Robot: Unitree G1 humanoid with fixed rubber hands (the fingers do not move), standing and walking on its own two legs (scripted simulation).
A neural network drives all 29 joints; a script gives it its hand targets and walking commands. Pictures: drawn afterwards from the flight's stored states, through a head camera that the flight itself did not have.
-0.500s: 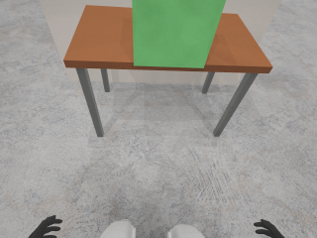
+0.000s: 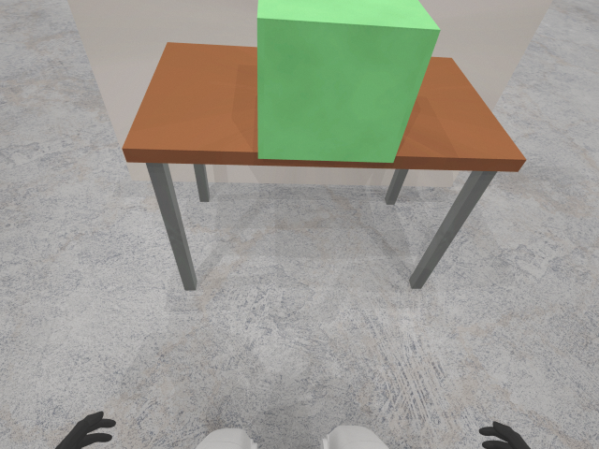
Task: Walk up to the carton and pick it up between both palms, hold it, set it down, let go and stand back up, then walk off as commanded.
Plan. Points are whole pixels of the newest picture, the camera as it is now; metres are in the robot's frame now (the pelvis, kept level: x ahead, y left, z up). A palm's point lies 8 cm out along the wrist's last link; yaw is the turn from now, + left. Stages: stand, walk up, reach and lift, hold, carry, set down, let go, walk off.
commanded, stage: walk up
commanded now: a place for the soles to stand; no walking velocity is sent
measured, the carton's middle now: (329, 68) +0.85 -0.06 +0.09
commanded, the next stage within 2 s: none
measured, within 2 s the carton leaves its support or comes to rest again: neither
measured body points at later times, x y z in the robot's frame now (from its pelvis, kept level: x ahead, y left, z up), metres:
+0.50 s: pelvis +0.07 -0.03 +0.00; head +0.09 -0.04 +0.45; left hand +0.18 +0.28 -0.07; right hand +0.18 -0.35 -0.08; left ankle +0.11 +0.08 -0.67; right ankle +0.10 -0.15 -0.70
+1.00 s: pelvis +0.15 -0.04 -0.01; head +0.16 +0.01 +0.44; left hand +0.26 +0.25 -0.13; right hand +0.22 -0.38 -0.04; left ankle +0.17 +0.09 -0.70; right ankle +0.19 -0.17 -0.70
